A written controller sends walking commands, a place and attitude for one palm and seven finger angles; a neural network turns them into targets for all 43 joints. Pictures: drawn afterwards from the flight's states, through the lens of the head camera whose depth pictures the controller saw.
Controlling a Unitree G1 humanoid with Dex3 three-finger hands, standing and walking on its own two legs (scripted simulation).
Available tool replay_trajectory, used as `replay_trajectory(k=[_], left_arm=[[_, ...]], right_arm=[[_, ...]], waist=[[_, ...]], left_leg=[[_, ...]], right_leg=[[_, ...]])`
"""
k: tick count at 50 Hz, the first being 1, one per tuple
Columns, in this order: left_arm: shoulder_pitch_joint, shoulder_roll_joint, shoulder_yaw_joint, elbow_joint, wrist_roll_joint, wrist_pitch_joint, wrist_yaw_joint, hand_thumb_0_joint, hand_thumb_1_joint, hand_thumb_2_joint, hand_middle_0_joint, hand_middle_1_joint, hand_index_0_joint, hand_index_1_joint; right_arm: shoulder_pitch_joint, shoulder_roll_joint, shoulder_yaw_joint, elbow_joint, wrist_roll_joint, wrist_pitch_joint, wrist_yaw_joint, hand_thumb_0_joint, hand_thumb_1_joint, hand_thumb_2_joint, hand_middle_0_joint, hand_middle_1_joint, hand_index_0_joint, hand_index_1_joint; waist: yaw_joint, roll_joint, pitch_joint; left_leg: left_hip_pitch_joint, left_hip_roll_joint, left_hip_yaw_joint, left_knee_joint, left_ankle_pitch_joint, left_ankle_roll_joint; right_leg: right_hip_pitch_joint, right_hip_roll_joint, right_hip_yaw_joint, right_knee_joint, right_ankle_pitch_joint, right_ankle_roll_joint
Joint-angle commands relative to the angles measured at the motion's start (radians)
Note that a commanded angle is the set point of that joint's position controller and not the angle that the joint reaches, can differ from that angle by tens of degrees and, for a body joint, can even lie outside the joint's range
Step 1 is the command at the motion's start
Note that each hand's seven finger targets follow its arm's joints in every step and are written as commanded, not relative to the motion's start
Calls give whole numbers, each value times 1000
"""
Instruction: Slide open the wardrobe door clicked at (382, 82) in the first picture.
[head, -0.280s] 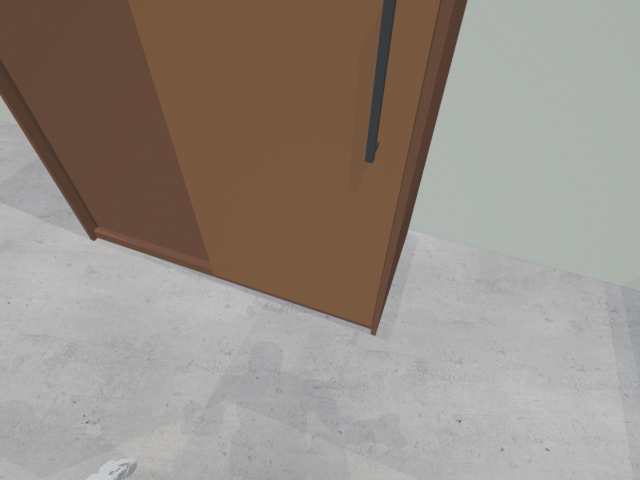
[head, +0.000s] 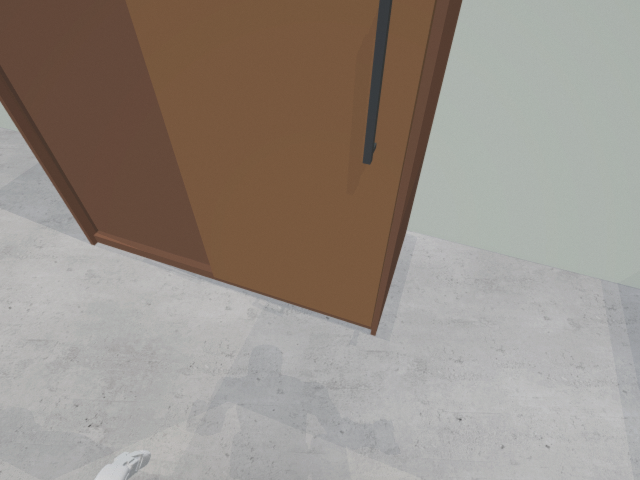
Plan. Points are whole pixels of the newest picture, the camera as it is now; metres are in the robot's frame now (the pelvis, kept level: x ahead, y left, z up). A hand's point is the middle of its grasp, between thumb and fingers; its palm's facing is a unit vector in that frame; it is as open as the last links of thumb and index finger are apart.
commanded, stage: stand and wait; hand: right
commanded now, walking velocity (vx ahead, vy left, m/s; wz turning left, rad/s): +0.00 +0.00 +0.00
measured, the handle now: (379, 80) +0.74 -0.07 +0.16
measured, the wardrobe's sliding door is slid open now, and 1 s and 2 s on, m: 0.00 0.00 0.00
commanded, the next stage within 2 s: look at it before walking up in 0.54 s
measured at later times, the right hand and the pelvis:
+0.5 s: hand out of the picture +0.06 -0.23 -0.15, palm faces -0.03 +0.94 -0.33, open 7.4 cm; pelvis -0.01 +0.01 +0.00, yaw +0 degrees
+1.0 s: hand out of the picture +0.07 -0.23 -0.15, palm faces -0.04 +0.94 -0.33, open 7.4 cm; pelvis +0.00 +0.02 +0.01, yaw +0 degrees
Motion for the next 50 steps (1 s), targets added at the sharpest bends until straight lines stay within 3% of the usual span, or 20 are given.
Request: replay_trajectory(k=[1, 21, 50], left_arm=[[-46, 209, 51, -56, -4, -21, 14, 0, 900, 900, -200, -300, -200, -300], [-21, 214, 43, 28, -9, -16, 12, 0, 900, 900, -200, -300, -200, -300], [-18, 212, 39, 50, -9, -21, 16, 0, 900, 900, -200, -300, -200, -300]], right_arm=[[-43, -206, -53, -63, 2, -27, -17, 0, -900, -900, 200, 300, 200, 300], [-37, -212, -49, 8, 5, -32, -16, 0, -900, -900, 200, 300, 200, 300], [-44, -209, -51, 20, 6, -37, -17, 0, -900, -900, 200, 300, 200, 300]], waist=[[10, -11, -52], [11, 1, -25], [11, -4, -53]], left_leg=[[17, 71, -60, -65, 173, 59], [17, 79, -85, -130, 104, 62], [53, 83, -84, -138, 211, 62]], right_leg=[[12, -135, 105, -95, 220, -15], [11, -140, 111, -144, 130, -2], [48, -149, 104, -152, 222, 6]])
